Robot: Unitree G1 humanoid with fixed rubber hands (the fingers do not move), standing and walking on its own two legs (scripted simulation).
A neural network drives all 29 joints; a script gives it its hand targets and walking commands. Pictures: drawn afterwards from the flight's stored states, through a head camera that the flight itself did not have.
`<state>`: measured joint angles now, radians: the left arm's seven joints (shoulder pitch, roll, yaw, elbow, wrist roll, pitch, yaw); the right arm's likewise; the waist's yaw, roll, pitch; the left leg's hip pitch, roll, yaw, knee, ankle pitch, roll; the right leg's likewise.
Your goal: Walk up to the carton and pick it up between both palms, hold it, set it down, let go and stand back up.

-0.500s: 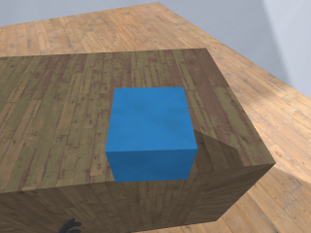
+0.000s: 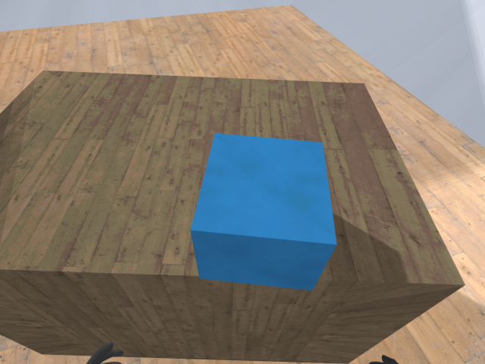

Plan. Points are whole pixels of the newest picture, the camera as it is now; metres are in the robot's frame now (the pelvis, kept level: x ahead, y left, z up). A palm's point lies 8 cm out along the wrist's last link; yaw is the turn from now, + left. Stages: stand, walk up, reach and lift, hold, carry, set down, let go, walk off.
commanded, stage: walk up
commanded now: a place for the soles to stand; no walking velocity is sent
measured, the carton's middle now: (261, 209) +0.38 -0.01 +0.04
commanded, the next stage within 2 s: reach and lift in 0.64 s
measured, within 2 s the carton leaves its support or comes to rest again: neither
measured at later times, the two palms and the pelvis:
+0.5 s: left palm out of the picture +0.04 +0.26 -0.10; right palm out of the picture +0.12 -0.25 -0.09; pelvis +0.00 -0.01 +0.00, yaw +6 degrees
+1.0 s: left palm (108, 355) +0.16 +0.22 -0.06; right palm out of the picture +0.15 -0.26 -0.05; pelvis -0.01 -0.03 +0.02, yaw -3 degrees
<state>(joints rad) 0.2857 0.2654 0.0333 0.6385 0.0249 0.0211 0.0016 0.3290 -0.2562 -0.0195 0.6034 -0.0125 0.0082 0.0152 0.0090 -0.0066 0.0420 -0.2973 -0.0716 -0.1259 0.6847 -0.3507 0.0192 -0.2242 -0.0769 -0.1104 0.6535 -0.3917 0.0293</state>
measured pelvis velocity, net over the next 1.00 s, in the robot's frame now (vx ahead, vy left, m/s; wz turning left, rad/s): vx -0.01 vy -0.03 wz -0.05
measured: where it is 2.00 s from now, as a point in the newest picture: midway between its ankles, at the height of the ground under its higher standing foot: outside the picture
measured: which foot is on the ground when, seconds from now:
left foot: down 0.00-1.00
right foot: down 0.00-1.00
